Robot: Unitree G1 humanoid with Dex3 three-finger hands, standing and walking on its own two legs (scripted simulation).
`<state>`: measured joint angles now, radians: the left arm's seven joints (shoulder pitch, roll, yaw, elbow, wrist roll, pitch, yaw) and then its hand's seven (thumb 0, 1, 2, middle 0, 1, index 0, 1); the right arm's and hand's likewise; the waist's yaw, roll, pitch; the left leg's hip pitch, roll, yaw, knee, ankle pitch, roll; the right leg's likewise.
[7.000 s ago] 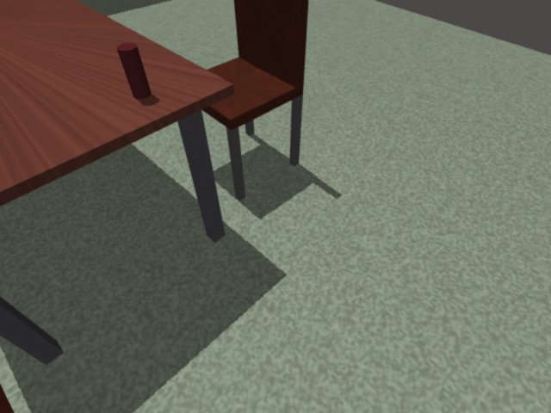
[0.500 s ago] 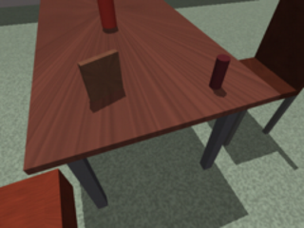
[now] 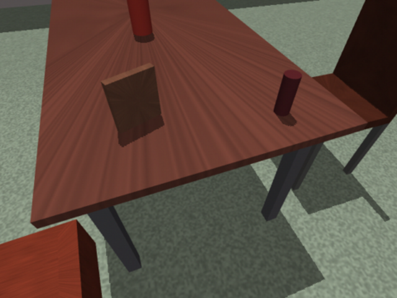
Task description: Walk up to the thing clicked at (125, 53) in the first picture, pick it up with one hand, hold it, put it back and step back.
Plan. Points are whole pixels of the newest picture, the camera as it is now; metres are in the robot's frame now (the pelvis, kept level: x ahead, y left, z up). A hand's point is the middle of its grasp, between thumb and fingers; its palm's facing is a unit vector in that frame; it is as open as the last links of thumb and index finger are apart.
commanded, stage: stand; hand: right
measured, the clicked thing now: (286, 94) +0.69 -0.25 +0.03
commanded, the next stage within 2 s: walk up in 0.22 s
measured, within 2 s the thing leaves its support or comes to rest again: neither
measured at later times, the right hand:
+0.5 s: hand out of the picture +0.04 -0.39 -0.15, palm faces -0.07 +0.84 -0.53, open 7.4 cm
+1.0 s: hand (388, 260) +0.26 -0.45 -0.15, palm faces -0.20 +0.85 -0.49, open 7.4 cm
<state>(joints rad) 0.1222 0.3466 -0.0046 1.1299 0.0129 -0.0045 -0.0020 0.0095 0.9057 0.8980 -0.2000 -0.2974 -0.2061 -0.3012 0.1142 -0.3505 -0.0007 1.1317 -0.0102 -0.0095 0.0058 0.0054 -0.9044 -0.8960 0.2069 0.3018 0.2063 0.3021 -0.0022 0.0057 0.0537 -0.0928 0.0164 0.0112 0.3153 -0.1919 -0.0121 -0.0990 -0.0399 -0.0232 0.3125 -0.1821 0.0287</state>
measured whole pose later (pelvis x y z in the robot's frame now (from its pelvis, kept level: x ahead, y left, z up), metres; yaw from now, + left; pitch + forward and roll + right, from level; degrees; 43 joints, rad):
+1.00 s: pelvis +0.12 -0.19 -0.03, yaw +12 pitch -3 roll +1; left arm 0.25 0.40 0.07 0.83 0.03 0.08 -0.05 0.01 0.91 0.90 -0.20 -0.30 -0.21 -0.30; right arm 0.27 -0.37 -0.04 0.83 -0.03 -0.07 -0.05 0.00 -0.90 -0.90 0.21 0.30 0.21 0.30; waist 0.02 -0.09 0.11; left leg -0.34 0.00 0.02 0.68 -0.29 0.03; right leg -0.39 -0.04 -0.01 1.04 -0.54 -0.02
